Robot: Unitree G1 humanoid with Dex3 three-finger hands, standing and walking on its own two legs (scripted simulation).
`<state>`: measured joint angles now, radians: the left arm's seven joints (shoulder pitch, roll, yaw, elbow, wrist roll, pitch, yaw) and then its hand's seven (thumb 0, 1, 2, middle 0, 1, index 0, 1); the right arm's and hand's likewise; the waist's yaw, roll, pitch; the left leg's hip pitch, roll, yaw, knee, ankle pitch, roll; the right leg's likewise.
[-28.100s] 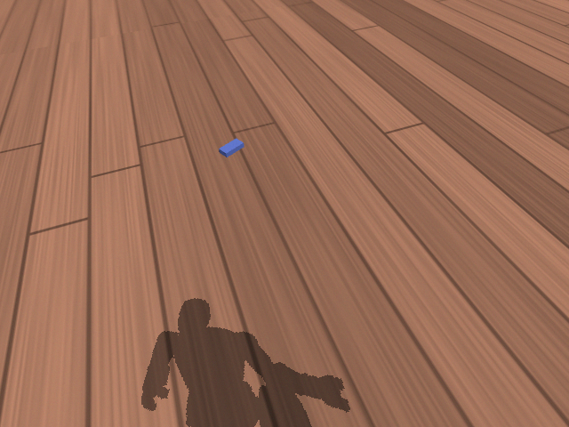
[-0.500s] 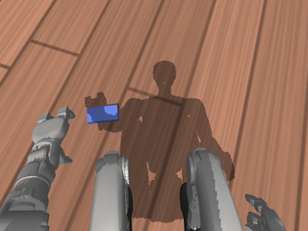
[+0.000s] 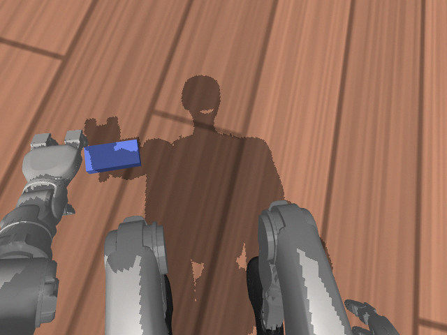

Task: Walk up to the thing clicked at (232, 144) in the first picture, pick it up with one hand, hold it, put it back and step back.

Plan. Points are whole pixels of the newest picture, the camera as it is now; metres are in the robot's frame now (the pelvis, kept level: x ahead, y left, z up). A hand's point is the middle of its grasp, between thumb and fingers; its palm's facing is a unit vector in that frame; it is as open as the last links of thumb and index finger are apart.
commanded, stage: rise first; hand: left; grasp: from above
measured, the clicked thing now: (113, 156) +0.52 +0.25 -0.34
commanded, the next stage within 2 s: none
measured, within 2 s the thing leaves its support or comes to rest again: neither
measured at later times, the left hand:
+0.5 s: hand (78, 173) +0.44 +0.28 -0.21, palm faces -0.47 -0.07 -0.88, open 14.0 cm
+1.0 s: hand (81, 168) +0.45 +0.28 -0.22, palm faces -0.46 -0.07 -0.88, open 14.0 cm
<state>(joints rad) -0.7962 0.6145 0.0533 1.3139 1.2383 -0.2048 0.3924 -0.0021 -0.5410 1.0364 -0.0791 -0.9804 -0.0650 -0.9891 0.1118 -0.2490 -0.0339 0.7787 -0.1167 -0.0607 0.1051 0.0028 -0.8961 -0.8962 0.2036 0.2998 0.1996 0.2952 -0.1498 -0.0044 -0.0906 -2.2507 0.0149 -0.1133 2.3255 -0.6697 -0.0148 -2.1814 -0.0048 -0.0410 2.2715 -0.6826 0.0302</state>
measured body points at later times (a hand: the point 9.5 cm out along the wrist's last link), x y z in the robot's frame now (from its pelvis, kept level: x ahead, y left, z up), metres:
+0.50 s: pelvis +0.01 +0.00 -0.02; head +0.25 +0.05 +0.35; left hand +0.46 +0.28 -0.15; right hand +0.07 -0.27 -0.14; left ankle +0.08 +0.13 -0.32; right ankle +0.10 -0.13 -0.32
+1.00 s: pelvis +0.01 +0.00 -0.04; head +0.25 +0.06 +0.34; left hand +0.47 +0.28 -0.17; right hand +0.06 -0.28 -0.14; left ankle +0.08 +0.13 -0.32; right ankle +0.10 -0.13 -0.32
